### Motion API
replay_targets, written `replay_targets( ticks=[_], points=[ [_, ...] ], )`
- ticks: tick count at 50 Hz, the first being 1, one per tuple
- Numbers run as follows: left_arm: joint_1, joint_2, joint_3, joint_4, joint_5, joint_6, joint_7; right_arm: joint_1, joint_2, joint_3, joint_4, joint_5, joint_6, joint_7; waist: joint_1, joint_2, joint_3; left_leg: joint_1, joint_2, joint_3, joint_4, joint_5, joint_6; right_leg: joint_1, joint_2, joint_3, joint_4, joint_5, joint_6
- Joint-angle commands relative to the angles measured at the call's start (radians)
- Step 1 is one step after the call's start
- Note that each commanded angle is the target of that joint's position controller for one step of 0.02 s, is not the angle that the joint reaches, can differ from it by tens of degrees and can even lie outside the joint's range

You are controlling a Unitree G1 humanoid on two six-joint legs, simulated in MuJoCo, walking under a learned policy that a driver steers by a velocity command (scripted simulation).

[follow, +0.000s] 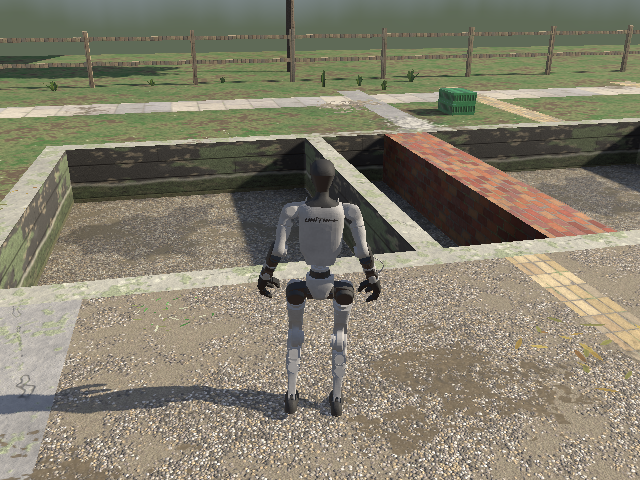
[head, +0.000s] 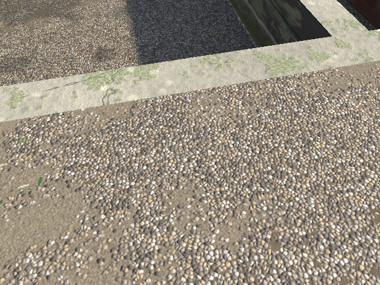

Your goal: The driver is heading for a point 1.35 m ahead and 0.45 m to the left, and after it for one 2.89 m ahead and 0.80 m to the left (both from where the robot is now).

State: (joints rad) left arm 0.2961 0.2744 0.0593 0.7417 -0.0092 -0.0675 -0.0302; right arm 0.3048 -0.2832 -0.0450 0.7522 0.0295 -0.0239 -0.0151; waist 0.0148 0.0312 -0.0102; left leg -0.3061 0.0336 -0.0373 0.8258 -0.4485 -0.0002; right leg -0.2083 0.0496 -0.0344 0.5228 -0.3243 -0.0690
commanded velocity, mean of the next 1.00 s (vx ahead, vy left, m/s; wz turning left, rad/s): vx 0.47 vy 0.00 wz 0.17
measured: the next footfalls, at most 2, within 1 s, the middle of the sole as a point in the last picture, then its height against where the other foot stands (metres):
left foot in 0.38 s outside the picture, level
right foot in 0.90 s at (225, 253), level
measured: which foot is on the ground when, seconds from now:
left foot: up 0.00-0.36, down 0.38-0.90, up 0.92-1.00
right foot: down 0.00-0.38, up 0.40-0.88, down 0.90-1.00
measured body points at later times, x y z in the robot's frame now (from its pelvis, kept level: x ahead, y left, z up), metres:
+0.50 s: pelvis +0.24 +0.07 +0.00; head +0.28 +0.07 +0.44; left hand +0.29 +0.35 -0.13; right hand +0.41 -0.19 -0.10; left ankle +0.32 +0.15 -0.73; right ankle +0.11 -0.08 -0.63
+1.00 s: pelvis +0.51 +0.03 +0.00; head +0.54 +0.03 +0.45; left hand +0.66 +0.32 -0.08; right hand +0.61 -0.24 -0.12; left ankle +0.37 +0.14 -0.65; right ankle +0.60 -0.07 -0.73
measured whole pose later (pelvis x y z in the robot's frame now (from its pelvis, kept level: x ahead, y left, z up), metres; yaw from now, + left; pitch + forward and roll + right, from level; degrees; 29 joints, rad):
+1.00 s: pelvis +0.51 +0.03 +0.00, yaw +13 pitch +2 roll -1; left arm 0.10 0.26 0.04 0.69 0.01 -0.11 -0.01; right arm 0.38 -0.31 -0.06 0.76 0.03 -0.04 -0.01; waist -0.04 0.03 0.02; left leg -0.36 -0.02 -0.09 1.11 -0.44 0.02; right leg -0.37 0.01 -0.02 0.50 -0.17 -0.01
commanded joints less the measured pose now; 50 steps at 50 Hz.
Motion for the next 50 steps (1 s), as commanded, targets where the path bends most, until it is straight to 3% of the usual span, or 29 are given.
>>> replay_targets(
  ticks=[1,3,5,9,13,16,17,18,19,20,21,22,23,24,25,27,30,33,36,40,42,43,44,45,46,47,48,49,50],
  points=[
    [0.135,0.131,0.031,-0.025,0.003,-0.035,0.006,-0.151,-0.114,-0.027,-0.146,0.013,-0.064,0.009,0.062,-0.130,0.084,-0.625,0.039,-0.051,0.329,0.018,0.046,0.382,-0.374,0.578,-0.318,-0.103,-0.228],
    [0.097,0.118,0.022,-0.025,0.008,-0.029,0.011,-0.173,-0.105,-0.029,-0.144,-0.007,-0.073,0.026,0.042,-0.095,0.088,-0.619,0.081,-0.037,0.280,0.144,0.050,0.357,-0.322,0.434,-0.334,0.097,-0.174],
    [0.097,0.106,0.014,-0.022,0.005,-0.018,0.017,-0.187,-0.073,-0.019,-0.147,-0.012,-0.071,0.046,0.038,-0.112,0.073,-0.549,0.079,0.009,0.195,0.222,0.023,0.303,-0.273,0.308,-0.355,0.274,-0.154],
    [0.125,0.144,0.017,0.004,0.001,-0.005,0.036,-0.320,-0.013,0.011,-0.190,-0.012,-0.072,0.065,0.075,-0.109,0.100,-0.396,0.036,0.071,-0.105,0.403,-0.018,0.181,-0.220,0.164,-0.383,0.347,-0.131],
    [0.166,0.178,0.025,0.041,-0.012,-0.006,0.036,-0.385,-0.051,0.002,-0.216,0.000,-0.074,0.075,0.074,-0.128,0.131,-0.299,0.005,0.065,-0.251,0.475,0.011,0.184,-0.271,0.156,-0.390,0.348,-0.116],
    [0.149,0.197,0.034,0.055,-0.013,0.001,0.038,-0.334,-0.096,-0.017,-0.211,-0.005,-0.076,0.073,0.015,-0.141,0.080,-0.202,-0.028,0.074,-0.289,0.419,0.066,0.272,-0.293,0.131,-0.279,0.647,-0.079],
    [0.139,0.208,0.037,0.056,-0.010,0.006,0.040,-0.253,-0.120,-0.031,-0.192,-0.009,-0.072,0.066,-0.036,-0.152,0.016,-0.087,-0.057,0.097,-0.292,0.402,0.090,0.280,-0.279,0.108,-0.172,0.824,-0.064],
    [0.133,0.201,0.034,0.054,-0.005,0.013,0.043,-0.102,-0.152,-0.052,-0.149,-0.009,-0.065,0.053,-0.115,-0.139,-0.081,0.120,-0.079,0.120,-0.299,0.407,0.118,0.226,-0.239,0.073,0.011,0.918,-0.038],
    [0.137,0.166,0.020,0.033,0.015,0.014,0.048,0.076,-0.195,-0.066,-0.114,-0.014,-0.056,0.039,-0.185,-0.078,-0.210,0.436,0.060,-0.033,-0.243,0.394,0.166,0.008,-0.202,0.066,0.291,0.674,-0.008],
    [0.279,0.010,-0.021,0.009,0.010,-0.001,0.041,0.121,-0.288,-0.076,-0.096,-0.037,-0.058,0.044,-0.085,0.237,-0.368,0.728,0.330,-0.570,-0.375,0.108,0.327,-0.343,0.004,0.077,0.689,-0.125,0.059],
    [0.225,0.106,-0.005,0.025,-0.016,-0.023,0.032,0.113,-0.194,-0.056,-0.099,-0.026,-0.058,0.045,-0.127,0.204,-0.377,0.696,0.344,-0.778,-0.545,-0.074,0.331,-0.454,-0.004,0.208,0.821,-0.233,0.056],
    [0.113,0.160,0.013,-0.008,-0.043,-0.031,0.027,0.037,-0.156,-0.043,-0.097,-0.021,-0.059,0.041,-0.115,0.138,-0.182,0.556,0.319,-0.619,-0.562,-0.062,0.286,-0.539,-0.060,0.173,0.845,-0.164,0.050],
    [0.047,0.157,0.008,-0.025,-0.038,-0.037,0.030,-0.020,-0.138,-0.038,-0.098,-0.021,-0.060,0.040,-0.086,0.035,-0.091,0.402,0.279,-0.484,-0.574,0.049,0.261,-0.511,-0.112,0.140,0.798,-0.071,0.042],
    [0.017,0.144,0.010,-0.029,-0.020,-0.038,0.033,-0.064,-0.123,-0.034,-0.098,-0.033,-0.064,0.044,-0.052,-0.002,-0.036,0.274,0.238,-0.390,-0.591,0.172,0.250,-0.474,-0.146,0.128,0.739,-0.010,0.043],
    [0.037,0.137,0.013,-0.021,-0.011,-0.029,0.034,-0.091,-0.100,-0.028,-0.100,-0.045,-0.071,0.046,-0.014,0.017,-0.029,0.195,0.203,-0.323,-0.617,0.251,0.242,-0.408,-0.177,0.140,0.701,0.034,0.041],
    [0.065,0.104,0.008,-0.014,-0.001,-0.012,0.039,-0.099,-0.100,-0.029,-0.090,-0.035,-0.084,0.050,0.016,0.040,-0.026,0.119,0.175,-0.276,-0.665,0.317,0.265,-0.356,-0.185,0.128,0.646,0.057,0.056],
    [-0.025,0.092,0.003,-0.052,0.020,-0.003,0.046,-0.066,-0.125,-0.037,-0.063,-0.021,-0.091,0.042,0.009,0.015,0.037,0.066,0.159,-0.221,-0.711,0.342,0.283,-0.414,-0.191,0.117,0.500,0.134,0.093],
    [-0.151,0.077,-0.004,-0.087,0.020,-0.018,0.041,-0.018,-0.149,-0.045,-0.047,-0.018,-0.077,0.024,-0.031,0.003,0.062,0.085,0.123,-0.171,-0.708,0.371,0.251,-0.432,-0.168,0.114,0.273,0.313,0.116],
    [-0.262,0.060,-0.012,-0.111,0.012,-0.034,0.027,0.046,-0.178,-0.053,-0.027,-0.007,-0.062,0.012,-0.076,0.008,0.060,0.092,0.109,-0.152,-0.674,0.375,0.223,-0.359,-0.120,0.094,0.099,0.423,0.131],
    [-0.358,0.086,-0.005,-0.145,-0.002,-0.051,0.006,0.111,-0.179,-0.055,-0.009,0.000,-0.040,0.004,-0.100,0.032,0.056,0.181,0.141,-0.228,-0.582,0.341,0.211,-0.321,-0.085,0.112,-0.026,0.380,0.119],
    [-0.334,0.113,0.007,-0.144,-0.005,-0.059,0.002,0.108,-0.187,-0.060,-0.009,-0.002,-0.029,-0.002,-0.075,0.064,0.041,0.216,0.159,-0.277,-0.522,0.358,0.192,-0.260,-0.075,0.113,-0.059,0.299,0.097],
    [-0.286,0.127,0.015,-0.133,-0.007,-0.063,0.003,0.098,-0.185,-0.060,-0.011,-0.004,-0.023,-0.003,-0.045,0.080,0.022,0.213,0.155,-0.287,-0.476,0.392,0.180,-0.188,-0.070,0.100,-0.083,0.263,0.078],
    [-0.186,0.156,0.032,-0.107,-0.004,-0.067,0.009,0.089,-0.159,-0.051,-0.016,-0.007,-0.021,-0.002,0.007,0.074,-0.035,0.183,0.108,-0.264,-0.371,0.452,0.152,-0.032,-0.072,0.088,-0.122,0.257,0.046],
    [-0.033,0.205,0.049,-0.089,0.014,-0.070,0.019,0.071,-0.103,-0.029,-0.040,-0.020,-0.024,0.003,0.080,0.022,-0.172,0.064,0.046,-0.217,-0.129,0.383,0.116,0.226,-0.199,0.193,-0.081,0.243,-0.019],
    [0.084,0.294,0.076,-0.064,0.028,-0.056,0.025,0.170,-0.019,-0.003,-0.075,-0.007,-0.038,0.004,0.068,-0.234,-0.334,-0.301,-0.096,-0.072,0.220,0.047,0.039,0.608,-0.440,0.570,-0.102,0.101,-0.163],
    [0.097,0.221,0.059,-0.055,0.016,-0.048,0.019,0.175,-0.081,-0.012,-0.079,0.011,-0.044,0.001,0.071,-0.300,-0.334,-0.456,-0.061,-0.105,0.397,-0.143,0.026,0.606,-0.490,0.763,-0.186,-0.056,-0.195],
    [0.049,0.148,0.038,-0.062,0.011,-0.043,0.021,0.097,-0.158,-0.035,-0.082,0.019,-0.039,0.000,0.081,-0.202,-0.194,-0.506,-0.015,-0.118,0.460,-0.063,0.023,0.491,-0.449,0.629,-0.206,-0.080,-0.154],
    [-0.004,0.117,0.028,-0.066,0.014,-0.038,0.023,0.042,-0.159,-0.038,-0.092,0.011,-0.033,0.000,0.066,-0.141,-0.114,-0.490,0.020,-0.089,0.460,0.015,0.016,0.375,-0.406,0.496,-0.222,0.003,-0.128],
    [-0.048,0.092,0.020,-0.060,0.015,-0.034,0.022,0.009,-0.147,-0.040,-0.104,0.000,-0.028,0.003,0.043,-0.123,-0.047,-0.470,0.044,-0.083,0.419,0.070,0.009,0.269,-0.365,0.408,-0.257,0.082,-0.120]
  ],
)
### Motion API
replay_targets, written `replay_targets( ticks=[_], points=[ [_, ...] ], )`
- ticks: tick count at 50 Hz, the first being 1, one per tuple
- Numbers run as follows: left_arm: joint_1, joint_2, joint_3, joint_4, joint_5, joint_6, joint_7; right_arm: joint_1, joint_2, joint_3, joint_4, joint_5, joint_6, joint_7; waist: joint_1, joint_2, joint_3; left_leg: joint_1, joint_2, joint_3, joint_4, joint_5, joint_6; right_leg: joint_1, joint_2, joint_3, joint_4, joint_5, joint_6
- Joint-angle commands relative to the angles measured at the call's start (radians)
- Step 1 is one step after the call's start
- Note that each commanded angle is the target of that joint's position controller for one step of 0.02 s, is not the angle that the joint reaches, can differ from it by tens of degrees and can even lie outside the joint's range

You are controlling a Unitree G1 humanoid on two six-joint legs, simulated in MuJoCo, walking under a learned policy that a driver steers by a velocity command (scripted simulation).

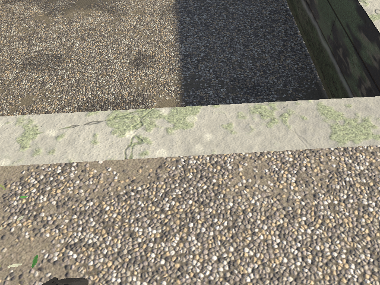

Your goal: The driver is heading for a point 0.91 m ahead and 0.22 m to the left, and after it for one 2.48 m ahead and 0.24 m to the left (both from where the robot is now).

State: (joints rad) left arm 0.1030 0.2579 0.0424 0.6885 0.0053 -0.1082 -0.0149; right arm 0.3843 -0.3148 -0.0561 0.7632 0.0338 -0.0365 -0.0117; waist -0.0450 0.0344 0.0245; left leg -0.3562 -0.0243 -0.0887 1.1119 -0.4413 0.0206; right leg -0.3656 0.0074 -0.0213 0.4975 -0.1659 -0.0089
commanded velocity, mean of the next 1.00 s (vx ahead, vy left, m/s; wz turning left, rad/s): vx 0.50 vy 0.00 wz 0.48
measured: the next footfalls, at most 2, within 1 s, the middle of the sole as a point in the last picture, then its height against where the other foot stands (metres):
left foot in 0.40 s outside the picture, level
right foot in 0.90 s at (164, 230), level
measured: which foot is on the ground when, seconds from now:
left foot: up 0.00-0.38, down 0.40-0.90, up 0.92-1.00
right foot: down 0.00-0.40, up 0.42-0.88, down 0.90-1.00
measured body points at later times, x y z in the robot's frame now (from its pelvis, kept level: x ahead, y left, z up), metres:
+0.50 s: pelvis +0.25 +0.09 -0.01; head +0.29 +0.11 +0.44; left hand +0.25 +0.39 -0.13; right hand +0.50 -0.12 -0.09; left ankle +0.30 +0.17 -0.73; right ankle +0.17 -0.11 -0.64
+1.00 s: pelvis +0.54 +0.15 +0.00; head +0.55 +0.16 +0.45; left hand +0.57 +0.46 -0.09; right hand +0.71 -0.07 -0.12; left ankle +0.35 +0.19 -0.65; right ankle +0.64 +0.09 -0.73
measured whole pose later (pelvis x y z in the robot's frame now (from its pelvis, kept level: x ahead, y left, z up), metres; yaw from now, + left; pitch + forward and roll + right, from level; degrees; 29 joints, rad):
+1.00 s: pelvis +0.54 +0.15 +0.00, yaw +29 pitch +1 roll -1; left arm 0.13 0.27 0.05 0.72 -0.01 -0.11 -0.04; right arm 0.37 -0.29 -0.05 0.76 0.03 -0.04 -0.01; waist -0.03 0.02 0.01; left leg -0.28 -0.07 -0.13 1.11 -0.47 0.04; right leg -0.38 0.05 -0.02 0.52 -0.17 -0.04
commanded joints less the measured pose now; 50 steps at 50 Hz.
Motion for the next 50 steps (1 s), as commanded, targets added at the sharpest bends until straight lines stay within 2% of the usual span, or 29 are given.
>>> replay_targets(
  ticks=[1,3,5,8,11,15,17,18,19,20,21,22,23,24,25,27,29,32,35,39,42,43,44,45,46,47,48,49,50],
  points=[
    [0.115,0.094,0.032,-0.003,0.005,0.005,0.008,-0.077,-0.101,-0.032,-0.121,-0.006,-0.006,0.005,0.076,-0.149,-0.045,-0.381,0.128,-0.033,0.100,0.099,-0.014,0.347,-0.295,0.322,-0.263,-0.025,-0.170],
    [0.093,0.104,0.040,0.010,0.003,-0.003,0.009,-0.073,-0.055,-0.024,-0.129,-0.001,0.012,0.013,0.052,-0.154,-0.012,-0.333,0.144,-0.011,0.062,0.131,-0.025,0.257,-0.278,0.223,-0.318,0.051,-0.175],
    [0.093,0.132,0.051,0.026,0.000,-0.012,0.010,-0.105,-0.038,-0.019,-0.151,-0.008,0.021,0.015,0.046,-0.126,0.009,-0.348,0.152,-0.008,-0.005,0.176,-0.039,0.235,-0.285,0.152,-0.350,0.127,-0.191],
    [0.097,0.164,0.061,0.045,0.000,-0.011,0.014,-0.161,-0.029,-0.013,-0.171,-0.013,0.017,0.027,0.058,-0.103,0.014,-0.344,0.154,0.007,-0.160,0.322,-0.040,0.260,-0.272,0.041,-0.360,0.193,-0.184],
    [0.122,0.193,0.068,0.062,-0.008,-0.001,0.019,-0.264,-0.018,-0.005,-0.199,-0.012,0.007,0.047,0.096,-0.089,0.035,-0.299,0.136,0.058,-0.332,0.437,-0.022,0.282,-0.260,-0.050,-0.357,0.204,-0.156],
    [0.169,0.234,0.082,0.089,-0.031,0.019,0.018,-0.354,-0.036,-0.010,-0.246,-0.010,0.010,0.066,0.111,-0.089,0.063,-0.286,0.117,0.103,-0.445,0.377,0.024,0.386,-0.297,-0.103,-0.317,0.247,-0.126],
    [0.169,0.263,0.092,0.091,-0.041,0.032,0.020,-0.330,-0.065,-0.026,-0.255,-0.016,0.016,0.068,0.077,-0.110,0.028,-0.202,0.065,0.153,-0.470,0.277,0.063,0.428,-0.300,-0.140,-0.206,0.514,-0.105],
    [0.165,0.276,0.096,0.089,-0.047,0.040,0.021,-0.257,-0.095,-0.044,-0.242,-0.018,0.021,0.066,0.028,-0.117,-0.025,-0.089,0.022,0.184,-0.484,0.243,0.088,0.427,-0.288,-0.165,-0.077,0.670,-0.091],
    [0.158,0.263,0.090,0.085,-0.050,0.046,0.023,-0.100,-0.140,-0.073,-0.199,-0.015,0.026,0.057,-0.061,-0.096,-0.107,0.132,-0.031,0.206,-0.535,0.287,0.123,0.358,-0.253,-0.202,0.131,0.733,-0.063],
    [0.181,0.216,0.070,0.071,-0.023,0.043,0.027,0.077,-0.215,-0.107,-0.153,-0.006,0.037,0.038,-0.131,-0.005,-0.199,0.443,0.029,0.065,-0.538,0.312,0.172,0.120,-0.212,-0.205,0.432,0.474,-0.016],
    [0.267,0.070,0.022,0.004,0.021,0.022,0.017,0.027,-0.336,-0.117,-0.169,0.000,0.027,0.031,0.007,0.287,-0.276,0.714,0.289,-0.529,-0.664,0.102,0.353,-0.317,-0.010,-0.118,0.789,-0.417,0.048],
    [0.174,0.154,0.031,-0.003,-0.014,-0.010,0.007,0.046,-0.254,-0.090,-0.209,-0.006,0.006,0.041,-0.072,0.157,-0.401,0.744,0.354,-0.756,-0.817,-0.058,0.386,-0.408,-0.001,0.113,0.895,-0.445,0.033],
    [0.082,0.207,0.045,-0.031,-0.050,-0.024,0.002,0.016,-0.194,-0.072,-0.190,-0.016,-0.011,0.046,-0.078,0.092,-0.250,0.652,0.335,-0.625,-0.839,0.004,0.335,-0.489,-0.040,0.110,0.884,-0.339,0.015],
    [0.073,0.191,0.037,-0.031,-0.039,-0.033,0.008,-0.033,-0.172,-0.063,-0.189,-0.015,-0.020,0.045,-0.037,0.026,-0.165,0.513,0.295,-0.507,-0.832,0.109,0.304,-0.457,-0.082,0.105,0.800,-0.251,0.003],
    [0.080,0.189,0.040,-0.019,-0.011,-0.035,0.017,-0.100,-0.144,-0.055,-0.196,-0.019,-0.021,0.042,0.007,-0.008,-0.115,0.383,0.256,-0.412,-0.827,0.236,0.279,-0.388,-0.113,0.108,0.714,-0.193,0.008],
    [0.110,0.192,0.046,-0.011,0.004,-0.015,0.016,-0.158,-0.121,-0.044,-0.215,-0.035,-0.024,0.035,0.057,0.023,-0.094,0.244,0.214,-0.330,-0.862,0.390,0.274,-0.276,-0.132,0.113,0.636,-0.134,0.022],
    [0.106,0.163,0.039,-0.009,0.013,0.003,0.016,-0.147,-0.127,-0.046,-0.199,-0.029,-0.030,0.024,0.063,0.010,-0.078,0.178,0.194,-0.268,-0.880,0.495,0.284,-0.253,-0.120,0.093,0.562,-0.096,0.051],
    [0.001,0.126,0.025,-0.038,0.015,0.011,0.016,-0.101,-0.148,-0.052,-0.169,-0.021,-0.027,0.004,0.033,0.007,-0.035,0.141,0.150,-0.202,-0.885,0.498,0.256,-0.269,-0.091,0.084,0.363,0.076,0.082],
    [-0.093,0.099,0.011,-0.052,0.005,0.003,0.002,-0.066,-0.144,-0.049,-0.141,-0.017,-0.021,-0.005,-0.009,0.035,-0.018,0.122,0.116,-0.159,-0.878,0.414,0.209,-0.196,-0.052,0.072,0.146,0.255,0.083],
    [-0.176,0.108,0.010,-0.078,-0.003,-0.012,-0.020,0.004,-0.133,-0.044,-0.087,-0.011,-0.020,-0.002,-0.051,0.043,0.007,0.203,0.164,-0.207,-0.833,0.384,0.199,-0.176,-0.039,0.076,0.036,0.302,0.048],
    [-0.163,0.134,0.023,-0.086,-0.004,-0.018,-0.028,0.021,-0.135,-0.046,-0.062,-0.017,-0.008,-0.003,-0.036,0.071,0.011,0.310,0.209,-0.263,-0.769,0.478,0.187,-0.169,-0.026,0.068,-0.007,0.161,0.002],
    [-0.128,0.138,0.028,-0.078,-0.005,-0.020,-0.026,0.023,-0.134,-0.047,-0.054,-0.013,-0.004,-0.002,-0.016,0.086,0.003,0.331,0.212,-0.267,-0.737,0.559,0.176,-0.128,-0.015,0.053,-0.023,0.119,-0.018],
    [-0.046,0.156,0.041,-0.056,-0.002,-0.023,-0.021,0.004,-0.127,-0.043,-0.055,-0.012,-0.002,-0.002,0.032,0.084,-0.037,0.333,0.180,-0.242,-0.656,0.704,0.157,-0.012,0.006,0.027,-0.065,0.128,-0.047],
    [0.078,0.188,0.056,-0.032,0.001,-0.029,-0.016,-0.011,-0.097,-0.030,-0.064,-0.016,-0.001,0.000,0.095,0.061,-0.146,0.277,0.133,-0.198,-0.484,0.746,0.130,0.202,-0.055,0.075,-0.039,0.176,-0.099],
    [0.237,0.269,0.077,-0.016,0.011,-0.028,-0.010,0.048,-0.049,-0.009,-0.083,-0.033,-0.008,0.000,0.124,-0.094,-0.321,0.048,0.036,-0.130,-0.174,0.486,0.077,0.549,-0.250,0.316,0.017,0.233,-0.204],
    [0.323,0.268,0.084,0.036,-0.009,-0.015,-0.021,0.147,-0.015,0.003,-0.072,-0.008,-0.019,0.001,0.105,-0.338,-0.400,-0.262,-0.085,-0.068,0.103,-0.123,0.014,0.764,-0.398,0.711,-0.110,-0.044,-0.322],
    [0.314,0.181,0.061,0.035,-0.036,-0.011,-0.024,0.061,-0.108,-0.014,-0.073,0.004,-0.024,0.001,0.139,-0.204,-0.277,-0.385,-0.029,-0.124,0.195,-0.111,0.018,0.695,-0.381,0.736,-0.172,-0.271,-0.282],
    [0.237,0.150,0.049,0.025,-0.029,-0.006,-0.023,-0.046,-0.126,-0.024,-0.095,0.008,-0.025,-0.001,0.132,-0.142,-0.137,-0.428,0.009,-0.086,0.198,-0.025,0.018,0.560,-0.344,0.603,-0.196,-0.234,-0.246],
    [0.181,0.130,0.039,0.015,-0.016,0.000,-0.023,-0.107,-0.117,-0.022,-0.108,-0.007,-0.028,-0.002,0.112,-0.082,-0.058,-0.410,0.048,-0.044,0.160,0.042,0.014,0.427,-0.306,0.499,-0.222,-0.121,-0.234]
  ],
)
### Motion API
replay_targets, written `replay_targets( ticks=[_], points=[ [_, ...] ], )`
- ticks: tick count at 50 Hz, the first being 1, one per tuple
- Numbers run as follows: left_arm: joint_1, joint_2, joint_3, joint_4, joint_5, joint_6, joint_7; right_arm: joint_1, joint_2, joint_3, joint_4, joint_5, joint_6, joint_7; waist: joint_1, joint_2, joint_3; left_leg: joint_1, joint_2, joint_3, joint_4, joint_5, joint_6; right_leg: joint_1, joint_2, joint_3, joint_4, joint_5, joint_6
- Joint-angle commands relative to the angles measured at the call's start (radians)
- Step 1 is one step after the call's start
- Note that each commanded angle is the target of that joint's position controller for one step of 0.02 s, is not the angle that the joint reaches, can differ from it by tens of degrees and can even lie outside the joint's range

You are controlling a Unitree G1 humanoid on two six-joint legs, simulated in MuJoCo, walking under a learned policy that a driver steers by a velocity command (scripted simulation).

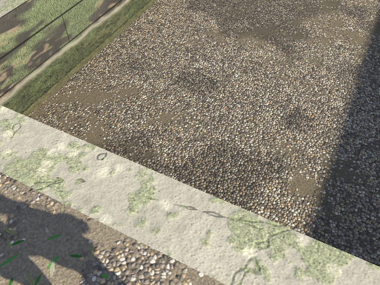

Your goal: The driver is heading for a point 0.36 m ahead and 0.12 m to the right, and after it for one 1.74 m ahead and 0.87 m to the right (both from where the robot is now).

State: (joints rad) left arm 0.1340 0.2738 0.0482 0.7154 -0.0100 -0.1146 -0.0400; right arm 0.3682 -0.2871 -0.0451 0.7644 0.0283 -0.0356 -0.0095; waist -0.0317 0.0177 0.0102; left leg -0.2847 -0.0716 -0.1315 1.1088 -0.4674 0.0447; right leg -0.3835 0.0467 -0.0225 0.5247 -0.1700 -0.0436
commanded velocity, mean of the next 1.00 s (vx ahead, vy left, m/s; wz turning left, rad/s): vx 0.50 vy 0.00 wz -0.38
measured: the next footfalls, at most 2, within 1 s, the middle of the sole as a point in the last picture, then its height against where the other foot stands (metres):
left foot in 0.38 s outside the picture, level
right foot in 0.86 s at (244, 278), level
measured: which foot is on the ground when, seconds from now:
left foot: up 0.00-0.36, down 0.38-0.86, up 0.88-1.00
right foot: down 0.00-0.38, up 0.40-0.84, down 0.86-1.00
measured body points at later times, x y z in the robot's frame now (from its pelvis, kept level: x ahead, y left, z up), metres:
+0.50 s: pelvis +0.25 +0.04 +0.00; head +0.27 +0.05 +0.45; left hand +0.34 +0.31 -0.13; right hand +0.36 -0.24 -0.08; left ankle +0.31 +0.14 -0.73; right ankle +0.14 -0.09 -0.64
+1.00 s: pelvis +0.43 -0.06 -0.01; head +0.44 -0.08 +0.44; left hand +0.66 +0.12 -0.11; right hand +0.42 -0.36 -0.13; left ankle +0.45 +0.09 -0.63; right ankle +0.47 -0.15 -0.73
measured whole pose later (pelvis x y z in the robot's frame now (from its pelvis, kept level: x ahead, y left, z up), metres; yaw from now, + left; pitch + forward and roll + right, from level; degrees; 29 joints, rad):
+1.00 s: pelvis +0.43 -0.06 -0.01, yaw -27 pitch +0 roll +1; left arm 0.26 0.24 0.05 0.65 0.01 0.03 0.01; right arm 0.20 -0.28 -0.05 0.71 -0.02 0.02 -0.04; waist 0.00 0.03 0.05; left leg -0.54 0.05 0.00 1.34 -0.39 -0.04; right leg -0.45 0.08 -0.01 0.66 -0.21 -0.09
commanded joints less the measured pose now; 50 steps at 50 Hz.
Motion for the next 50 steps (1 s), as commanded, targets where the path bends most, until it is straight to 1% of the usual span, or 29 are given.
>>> replay_targets(
  ticks=[1,2,4,6,9,14,16,18,19,20,21,22,23,24,26,29,32,35,39,40,41,42,43,44,45,46,48,49,50],
  points=[
    [0.119,0.095,0.026,-0.013,0.010,0.008,0.004,-0.109,-0.129,-0.036,-0.115,-0.014,-0.032,-0.002,0.072,-0.061,-0.006,-0.451,0.129,0.011,0.101,0.119,-0.016,0.359,-0.311,0.435,-0.272,-0.021,-0.195],
    [0.106,0.081,0.020,-0.013,0.019,0.006,0.006,-0.089,-0.110,-0.036,-0.109,-0.016,-0.031,0.001,0.045,-0.088,-0.009,-0.396,0.152,0.019,0.057,0.148,-0.021,0.309,-0.280,0.380,-0.291,0.053,-0.185],
    [0.102,0.089,0.023,-0.003,0.017,0.001,0.011,-0.065,-0.072,-0.031,-0.096,-0.015,-0.025,0.003,0.026,-0.120,-0.022,-0.344,0.166,0.049,-0.017,0.161,-0.038,0.261,-0.249,0.299,-0.325,0.155,-0.190],
    [0.123,0.120,0.031,0.010,0.006,-0.002,0.018,-0.119,-0.052,-0.022,-0.120,-0.026,-0.022,0.000,0.033,-0.101,-0.005,-0.350,0.177,0.070,-0.129,0.198,-0.059,0.229,-0.243,0.262,-0.348,0.239,-0.209],
    [0.151,0.145,0.041,0.023,-0.005,0.015,0.030,-0.206,-0.022,-0.006,-0.135,-0.031,-0.035,0.003,0.061,-0.090,0.016,-0.307,0.161,0.078,-0.354,0.363,-0.073,0.214,-0.212,0.205,-0.352,0.267,-0.192],
    [0.232,0.167,0.047,0.052,-0.026,0.040,0.036,-0.322,-0.051,-0.014,-0.158,-0.017,-0.053,0.017,0.093,-0.081,0.019,-0.180,0.103,0.081,-0.537,0.480,-0.071,0.218,-0.224,0.233,-0.274,0.251,-0.167],
    [0.231,0.174,0.050,0.050,-0.026,0.059,0.041,-0.282,-0.084,-0.029,-0.153,-0.017,-0.063,0.019,0.052,-0.096,0.003,-0.102,0.090,0.079,-0.590,0.429,-0.052,0.241,-0.239,0.282,-0.196,0.227,-0.144],
    [0.220,0.150,0.042,0.042,-0.023,0.068,0.048,-0.133,-0.130,-0.055,-0.112,-0.026,-0.067,0.012,-0.031,-0.086,-0.074,0.137,0.099,0.094,-0.649,0.437,-0.010,0.190,-0.169,0.257,-0.020,0.237,-0.093],
    [0.220,0.074,0.016,0.010,-0.002,0.073,0.054,0.015,-0.190,-0.071,-0.109,-0.045,-0.065,0.001,-0.094,0.023,-0.218,0.375,0.291,-0.091,-0.628,0.460,0.059,0.060,-0.096,0.196,0.282,0.042,-0.043],
    [0.363,-0.004,-0.003,-0.016,-0.012,0.063,0.055,0.067,-0.250,-0.078,-0.082,-0.048,-0.044,0.007,-0.027,0.296,-0.332,0.594,0.505,-0.453,-0.689,0.354,0.215,-0.238,0.021,0.120,0.586,-0.456,0.016],
    [0.346,0.087,0.018,-0.003,-0.034,0.064,0.054,0.070,-0.179,-0.064,-0.073,-0.029,-0.035,0.014,-0.051,0.217,-0.283,0.535,0.494,-0.553,-0.769,0.056,0.225,-0.359,-0.030,0.166,0.706,-0.457,0.025],
    [0.248,0.129,0.035,-0.028,-0.038,0.073,0.060,0.021,-0.127,-0.047,-0.077,-0.025,-0.034,0.015,-0.062,0.130,-0.138,0.423,0.457,-0.439,-0.797,-0.031,0.189,-0.413,-0.063,0.150,0.751,-0.386,0.027],
    [0.204,0.123,0.038,-0.044,-0.031,0.084,0.066,-0.039,-0.101,-0.036,-0.078,-0.033,-0.034,0.016,-0.038,0.086,-0.075,0.317,0.416,-0.339,-0.817,0.002,0.162,-0.402,-0.092,0.130,0.744,-0.313,0.028],
    [0.213,0.118,0.044,-0.048,-0.025,0.096,0.070,-0.083,-0.068,-0.025,-0.076,-0.032,-0.030,0.016,-0.011,0.108,-0.033,0.231,0.369,-0.243,-0.839,0.065,0.142,-0.368,-0.119,0.145,0.703,-0.244,0.033],
    [0.242,0.091,0.048,-0.050,-0.027,0.116,0.069,-0.126,-0.038,-0.018,-0.067,-0.049,-0.035,0.013,0.025,0.136,-0.012,0.131,0.330,-0.119,-0.878,0.198,0.137,-0.284,-0.141,0.137,0.670,-0.165,0.043],
    [0.202,0.069,0.043,-0.087,-0.015,0.135,0.071,-0.105,-0.074,-0.034,-0.027,-0.052,-0.053,0.008,0.035,0.086,0.011,0.102,0.338,-0.008,-0.893,0.327,0.164,-0.301,-0.150,0.127,0.604,-0.076,0.056],
    [0.136,0.030,0.025,-0.126,-0.011,0.148,0.068,-0.077,-0.098,-0.047,0.007,-0.042,-0.058,0.000,0.023,0.043,0.030,0.129,0.357,0.066,-0.854,0.428,0.158,-0.329,-0.157,0.127,0.461,0.047,0.040],
    [0.076,0.009,0.012,-0.157,-0.005,0.146,0.047,-0.056,-0.120,-0.050,0.030,-0.035,-0.045,0.001,-0.004,0.047,0.052,0.115,0.356,0.152,-0.792,0.507,0.144,-0.288,-0.145,0.067,0.341,0.127,0.012],
    [0.013,0.023,0.019,-0.211,-0.008,0.160,0.029,-0.020,-0.155,-0.060,0.057,-0.011,-0.018,0.004,-0.027,0.064,0.077,0.129,0.388,0.194,-0.727,0.523,0.117,-0.247,-0.119,-0.013,0.275,-0.003,-0.035],
    [0.005,0.058,0.031,-0.222,0.074,0.162,0.031,0.003,-0.129,-0.050,0.035,-0.061,-0.009,-0.003,-0.013,0.069,0.045,0.135,0.362,0.268,-0.655,0.530,0.059,-0.184,-0.068,-0.117,0.241,-0.061,-0.064],
    [0.041,0.065,0.040,-0.198,0.070,0.160,0.027,0.025,-0.127,-0.049,0.035,-0.059,-0.009,-0.008,-0.014,0.080,0.005,0.111,0.338,0.295,-0.561,0.656,0.040,-0.059,-0.016,-0.140,0.223,-0.098,-0.085],
    [0.185,0.057,0.050,-0.153,0.055,0.147,0.032,0.005,-0.159,-0.054,0.022,-0.054,0.001,-0.014,0.074,0.067,-0.063,0.066,0.307,0.336,-0.360,0.805,0.012,0.138,0.034,-0.125,0.156,-0.089,-0.106],
    [0.376,0.113,0.071,-0.102,0.047,0.140,0.040,-0.021,-0.168,-0.054,-0.004,-0.045,0.003,-0.013,0.190,-0.038,-0.161,-0.095,0.253,0.355,-0.010,0.685,-0.030,0.391,-0.014,0.041,0.056,-0.130,-0.148],
    [0.362,0.285,0.097,-0.124,0.014,0.136,0.044,-0.038,-0.037,-0.023,-0.109,-0.049,0.006,0.003,0.130,-0.371,-0.242,-0.425,0.083,0.297,0.350,-0.146,-0.090,0.560,-0.334,0.583,-0.139,-0.099,-0.253],
    [0.338,0.275,0.101,-0.150,-0.020,0.144,0.047,-0.199,-0.116,-0.036,-0.167,-0.058,0.021,-0.011,0.201,-0.230,-0.307,-0.549,0.056,0.097,0.416,-0.051,-0.091,0.557,-0.361,0.764,-0.227,-0.061,-0.300],
    [0.285,0.224,0.083,-0.132,-0.010,0.148,0.056,-0.230,-0.136,-0.037,-0.186,-0.033,0.027,-0.021,0.161,-0.181,-0.208,-0.609,0.096,0.081,0.421,0.023,-0.086,0.504,-0.370,0.657,-0.191,-0.004,-0.295],
    [0.234,0.118,0.048,-0.109,0.023,0.139,0.061,-0.150,-0.102,-0.028,-0.142,-0.042,0.038,-0.040,0.066,-0.080,-0.102,-0.500,0.145,0.085,0.305,0.074,-0.084,0.270,-0.298,0.501,-0.157,0.074,-0.230],
    [0.170,0.076,0.028,-0.114,0.019,0.138,0.063,-0.143,-0.069,-0.020,-0.136,-0.047,0.058,-0.041,0.019,-0.087,-0.056,-0.410,0.161,0.077,0.230,0.122,-0.087,0.114,-0.258,0.425,-0.150,0.159,-0.200],
    [0.143,0.052,0.016,-0.114,0.023,0.129,0.057,-0.128,-0.065,-0.020,-0.130,-0.057,0.076,-0.034,-0.002,-0.103,-0.070,-0.338,0.153,0.079,0.161,0.130,-0.094,0.058,-0.220,0.395,-0.166,0.164,-0.184]
  ],
)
